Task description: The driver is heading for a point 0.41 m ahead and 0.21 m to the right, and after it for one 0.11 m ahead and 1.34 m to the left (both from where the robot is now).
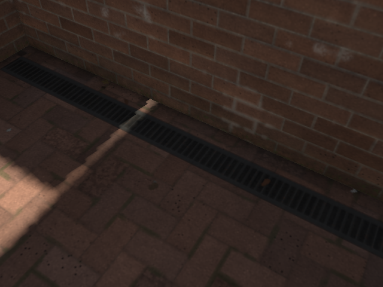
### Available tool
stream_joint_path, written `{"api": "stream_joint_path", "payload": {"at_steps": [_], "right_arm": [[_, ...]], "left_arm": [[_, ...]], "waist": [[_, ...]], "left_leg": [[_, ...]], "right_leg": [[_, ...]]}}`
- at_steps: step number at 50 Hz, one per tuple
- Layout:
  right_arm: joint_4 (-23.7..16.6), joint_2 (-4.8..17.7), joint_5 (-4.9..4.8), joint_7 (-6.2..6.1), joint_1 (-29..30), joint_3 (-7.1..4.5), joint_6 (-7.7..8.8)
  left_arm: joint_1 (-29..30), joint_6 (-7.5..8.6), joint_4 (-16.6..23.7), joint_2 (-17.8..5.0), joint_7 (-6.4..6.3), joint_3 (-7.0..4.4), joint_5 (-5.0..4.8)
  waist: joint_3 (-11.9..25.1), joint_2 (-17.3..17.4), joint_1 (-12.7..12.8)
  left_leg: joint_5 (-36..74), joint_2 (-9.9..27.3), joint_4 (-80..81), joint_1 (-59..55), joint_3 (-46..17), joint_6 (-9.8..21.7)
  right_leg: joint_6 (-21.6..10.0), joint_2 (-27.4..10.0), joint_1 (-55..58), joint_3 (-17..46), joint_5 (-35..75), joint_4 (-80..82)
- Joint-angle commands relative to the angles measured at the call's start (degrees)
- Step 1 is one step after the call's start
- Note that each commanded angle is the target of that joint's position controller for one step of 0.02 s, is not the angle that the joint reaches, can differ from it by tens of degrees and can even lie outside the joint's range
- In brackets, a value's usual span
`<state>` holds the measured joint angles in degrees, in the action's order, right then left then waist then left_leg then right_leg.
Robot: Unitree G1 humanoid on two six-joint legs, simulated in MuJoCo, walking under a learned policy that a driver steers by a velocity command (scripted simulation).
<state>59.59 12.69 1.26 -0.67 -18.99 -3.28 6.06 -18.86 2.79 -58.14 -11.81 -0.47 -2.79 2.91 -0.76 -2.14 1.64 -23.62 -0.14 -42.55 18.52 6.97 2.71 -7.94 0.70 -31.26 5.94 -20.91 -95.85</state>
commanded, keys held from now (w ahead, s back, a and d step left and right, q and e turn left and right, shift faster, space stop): w+e+shift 0.26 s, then q+shift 0.74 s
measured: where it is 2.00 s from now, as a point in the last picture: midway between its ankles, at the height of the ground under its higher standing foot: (254, 285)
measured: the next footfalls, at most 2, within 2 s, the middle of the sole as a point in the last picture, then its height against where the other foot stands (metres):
right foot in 0.24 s outside the picture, level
left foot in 0.62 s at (225, 209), level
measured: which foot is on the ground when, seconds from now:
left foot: down 0.00-0.24, up 0.26-0.60, down 0.62-0.94, up 0.96-1.00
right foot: up 0.00-0.22, down 0.24-0.60, up 0.62-0.92, down 0.94-1.00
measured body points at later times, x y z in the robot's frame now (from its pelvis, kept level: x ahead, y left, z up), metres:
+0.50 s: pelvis +0.47 -0.08 +0.03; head +0.51 -0.11 +0.48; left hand +0.57 +0.15 -0.10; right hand +0.60 -0.35 -0.08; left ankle +0.68 +0.03 -0.64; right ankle +0.38 -0.09 -0.71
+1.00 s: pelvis +0.67 -0.16 +0.01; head +0.74 -0.16 +0.46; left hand +0.86 +0.11 -0.06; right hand +0.88 -0.43 -0.08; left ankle +0.75 -0.08 -0.68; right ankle +0.80 -0.26 -0.71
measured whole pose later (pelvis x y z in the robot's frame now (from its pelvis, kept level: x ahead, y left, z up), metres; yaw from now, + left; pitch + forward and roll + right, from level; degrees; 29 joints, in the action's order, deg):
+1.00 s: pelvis +0.67 -0.16 +0.01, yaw +11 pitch +1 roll -1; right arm 36.6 20.0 1.1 -1.7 -6.1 -5.3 -1.6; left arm -1.8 1.1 -35.7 -13.6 -6.6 1.3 2.5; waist -7.0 2.8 -4.1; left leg -20.2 -14.0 -47.8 30.8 -13.8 -0.7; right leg 0.1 4.2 -23.5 5.9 -3.5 -26.9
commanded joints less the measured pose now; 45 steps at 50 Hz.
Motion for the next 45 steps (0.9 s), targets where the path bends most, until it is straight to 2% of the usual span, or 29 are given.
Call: {"api": "stream_joint_path", "payload": {"at_steps": [1, 4, 5, 7, 9, 11, 12, 13, 14, 15, 16, 17, 19, 20, 22, 23, 26, 29, 30, 31, 32, 33, 34, 35, 36, 38, 41, 42, 45], "right_arm": [[-0.7, 1.5, -1.09, -2.04, -7.1, 0.74, 2.38], [-3.7, 0.2, 0.07, -0.79, -1.9, 1.15, 2.14], [-6.3, 3.9, -0.22, -1.03, -0.2, 0.22, 2.55], [-6.1, 4.8, -0.52, -2.02, -2.4, -0.17, 2.33], [-5.7, 8.1, -0.7, -2.52, -5.3, -0.8, 2.56], [-5.6, 13.3, 0.37, -2.4, -4.3, -2.04, 0.82], [-6.3, 14.1, -0.29, -1.76, -0.3, -2.66, 0.19], [-7.5, 6.0, 0.71, -0.7, 1.0, -1.52, 0.39], [-15.5, 3.3, -1.83, 0.02, -6.4, 0.17, 1.46], [-14.4, 6.2, -1.78, 0.04, -0.5, 0.23, 1.76], [-13.3, 5.1, -2.13, -0.4, 0.5, 0.51, 1.1], [-13.5, 3.9, -1.49, -0.51, 2.0, 0.81, 0.36], [-10.3, 2.9, 0.12, 0.51, -2.2, 1.49, -1.72], [-13.1, 2.2, -4.18, 0.3, 6.0, 0.96, -0.36], [-15.9, 1.7, -5.25, 0.22, 11.1, 1.44, 1.39], [-17.2, 1.3, -3.44, 0.31, 16.8, 1.6, 2.8], [-17.3, 0.1, -1.12, 2.95, 17.2, 1.09, 3.38], [-12.2, 10.7, -0.21, 2.95, -5.0, -3.29, 2.95], [-7.7, 12.5, -0.16, 0.92, -21.5, -4.36, 2.96], [-1.8, 11.0, 0.78, -2.21, -27.1, -3.43, 1.84], [-9.4, 14.1, 6.32, -1.75, -11.7, -1.64, 5.08], [-14.9, 16.6, 5.56, -2.74, -1.1, -2.95, 4.78], [-21.7, 18.6, 4.08, -3.48, 9.7, -3.4, 2.8], [-24.7, 16.7, 0.16, -3.0, 17.0, -2.79, 1.38], [-24.7, 13.7, -3.36, -2.85, 20.5, -1.51, 0.57], [-23.9, 13.2, -4.18, -2.18, 20.1, -1.4, -0.6], [-23.6, 11.6, -3.81, -3.18, 13.5, -1.4, -5.13], [-19.8, 13.3, 0.86, -2.36, 6.1, -2.47, -5.71], [-24.7, 13.6, -0.17, -1.06, 10.4, -3.58, -6.67]], "left_arm": [[8.2, -1.51, 9.5, 2.4, 2.18, 1.39, 0.59], [11.9, -1.43, 11.5, 2.7, 2.6, 1.75, -1.9], [15.4, -1.2, 15.1, 2.8, 2.78, 2.4, -1.17], [23.0, -0.5, 17.6, -0.3, 3.19, 2.1, -1.56], [18.8, 0.39, 16.2, -1.9, 3.36, 1.3, -1.16], [-1.5, 0.09, 10.5, -6.8, 3.17, -1.06, -2.24], [-10.7, -0.2, 8.0, -9.5, 2.52, -2.74, -2.57], [-6.0, -2.19, 6.7, -11.3, 1.64, -3.62, -4.53], [-2.7, -1.9, 9.1, -17.2, 1.61, -3.14, -1.26], [-6.0, -1.74, 8.6, -12.9, 0.37, -2.53, 0.59], [-3.5, 0.16, 6.3, -12.2, -0.38, -2.73, 0.46], [-0.5, 1.65, 6.0, -9.3, -0.42, -1.81, 0.48], [2.3, 3.04, 6.4, -6.5, 0.56, -0.84, -1.38], [8.2, 3.27, 8.2, -3.3, 0.85, 0.25, -3.41], [11.2, 3.78, 8.5, -6.0, -0.08, 0.17, -3.42], [12.5, 3.68, 9.1, -7.1, -1.86, -0.01, -2.89], [4.0, 4.65, 8.2, -11.0, -4.22, 0.04, -2.59], [16.2, 6.3, 12.7, -12.5, -5.12, -0.5, -2.69], [24.6, 6.64, 14.3, -9.6, -5.49, 0.5, -1.73], [28.4, 6.08, 13.7, -6.9, -4.39, -0.71, -5.18], [13.6, 7.21, 20.2, 6.4, -2.3, 4.74, 0.54], [5.9, 7.73, 20.8, 0.4, -1.24, 4.34, 0.33], [3.7, 6.63, 21.9, -6.0, -0.37, 3.54, 1.0], [5.5, 4.56, 22.2, -8.9, -1.18, 2.82, 1.58], [9.5, 2.94, 23.1, -9.2, -2.14, 2.37, 1.49], [14.7, 0.8, 27.3, -8.5, -4.66, 2.38, 0.36], [16.9, 1.04, 29.4, -4.9, -7.05, 3.83, -2.91], [10.3, -1.49, 26.0, -4.7, -6.98, 4.13, -2.72], [12.1, -1.82, 26.1, -7.2, -6.86, 3.47, -3.09]], "waist": [[-8.1, 6.0, 0.8], [-8.1, 8.2, 3.6], [-8.4, 11.2, 4.7], [-11.2, 3.8, 1.5], [-5.7, 6.0, 1.9], [6.8, 8.6, 12.3], [10.7, 6.7, 18.4], [7.5, -7.7, 12.4], [20.3, -15.6, 2.9], [16.6, -2.7, 6.5], [1.5, 2.8, 3.1], [-1.6, 4.7, 0.6], [-2.9, 6.4, -2.5], [-0.6, 1.6, -1.9], [-3.1, 0.6, -3.1], [-4.6, 1.0, -1.9], [4.0, 1.0, -1.1], [13.3, -6.8, -13.6], [11.4, 2.1, -23.5], [8.0, 11.9, -25.6], [14.3, 16.4, -7.6], [29.4, 14.9, -5.3], [31.4, 5.3, -1.8], [26.4, -7.6, 0.9], [15.0, -11.5, 2.9], [4.6, -5.6, 3.1], [12.6, 3.4, -0.5], [14.6, 10.5, -2.0], [12.2, 13.6, -2.6]], "left_leg": [[1.8, 22.4, 22.5, 3.1, -26.4, 7.4], [16.7, 14.6, 24.8, 7.9, -9.7, 3.5], [18.8, 18.2, 26.5, 9.3, -10.2, 2.7], [27.5, 14.6, 31.6, 6.0, -1.6, 1.1], [68.6, 12.7, 22.2, -5.3, 4.8, 0.6], [81.9, 14.7, -4.4, -12.2, 5.2, 1.2], [69.0, 10.9, -25.8, -6.7, 6.3, 0.7], [2.4, -0.2, -52.0, 14.1, 4.5, -1.2], [-6.3, 0.2, -57.0, 28.7, -6.7, -2.3], [-2.1, 0.1, -50.3, 33.9, -9.0, -1.6], [0.3, 3.7, -43.1, 34.6, -8.5, -1.0], [2.1, 5.2, -39.6, 28.8, -8.8, -0.5], [6.0, 6.8, -30.2, 16.1, -9.0, 0.0], [5.1, 5.1, -31.2, 21.6, -11.0, -0.4], [10.9, 3.0, -15.8, 20.1, -10.6, 0.7], [18.5, 0.6, -3.7, 17.9, -4.4, -1.3], [49.3, -8.8, 16.0, -2.1, 2.8, -5.6], [48.7, -10.3, 14.5, -25.5, 1.9, -4.2], [55.9, -4.4, 19.2, -39.7, -4.0, 0.0], [75.1, 3.1, 23.0, -35.2, -13.5, 3.8], [91.6, 14.8, 9.1, -44.7, -33.8, 12.2], [92.8, 21.3, 12.3, -49.6, -46.3, 20.3], [74.3, 20.3, 17.3, -39.6, -47.1, 19.7], [52.7, 16.4, 21.7, -24.7, -44.3, 15.5], [40.7, 9.7, 25.8, -5.0, -37.9, 11.5], [43.0, 0.4, 29.2, 15.9, -29.7, 8.9], [42.6, -2.5, 24.5, 7.6, -29.2, 5.2], [47.5, -0.9, 20.8, -3.3, -29.0, 3.1], [21.8, 1.2, 20.4, -3.9, -38.4, -1.9]], "right_leg": [[3.5, -7.1, -19.9, 3.4, 11.6, 9.3], [3.3, -6.1, -15.5, -2.2, 15.6, 18.4], [2.2, -7.2, -11.4, -3.5, 16.6, 26.1], [-0.2, -5.4, -3.6, -11.6, 16.5, 39.7], [-2.8, 2.3, 7.5, -17.6, 16.6, 46.0], [-5.6, 6.7, 24.0, -17.4, 10.7, 50.1], [-8.8, 4.8, 36.6, -12.3, 15.0, 58.8], [-10.5, 0.3, 45.1, 1.3, 12.1, 58.6], [-19.7, -16.3, 60.3, 32.9, 19.5, 67.1], [-17.3, -18.0, 58.0, 39.0, 10.4, 77.7], [-14.1, -18.6, 45.2, 29.8, 18.3, 77.6], [-11.4, -16.7, 36.3, 21.9, 34.4, 76.8], [-5.1, -13.3, 24.3, 8.5, 56.2, 78.3], [-4.2, -13.5, 27.9, 7.3, 56.3, 79.2], [1.6, -9.8, 22.3, -1.1, 62.7, 81.8], [4.5, -4.9, 19.5, -6.9, 59.9, 81.8], [7.8, -1.4, 16.8, -12.6, 53.0, 74.6], [11.5, -0.7, 9.6, -13.1, 63.6, 53.6], [13.8, 4.6, -8.0, -14.4, 34.9, 26.5], [10.1, 12.1, -11.1, -17.7, -10.9, 4.9], [13.2, 7.5, -27.8, 1.8, -16.9, -10.0], [11.8, 6.2, -25.3, 10.2, -14.2, -15.5], [9.0, 4.5, -21.5, 9.7, -7.3, -15.8], [9.1, 1.6, -17.4, 7.6, -2.2, -8.5], [9.5, 1.9, -11.8, 3.5, 0.0, 2.3], [11.2, 5.0, 1.2, -2.7, -1.9, 26.4], [13.2, 8.5, 8.4, -1.7, 5.7, 50.3], [11.1, 7.3, 10.2, -1.5, 7.0, 55.5], [8.4, 4.6, 13.1, 2.3, 13.1, 66.0]]}}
